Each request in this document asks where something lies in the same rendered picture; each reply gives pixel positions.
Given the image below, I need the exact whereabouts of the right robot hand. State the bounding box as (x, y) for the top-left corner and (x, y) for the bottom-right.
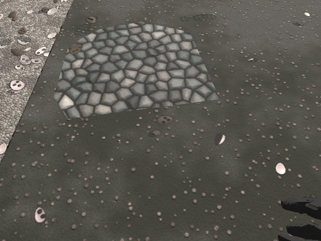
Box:
(278, 196), (321, 241)

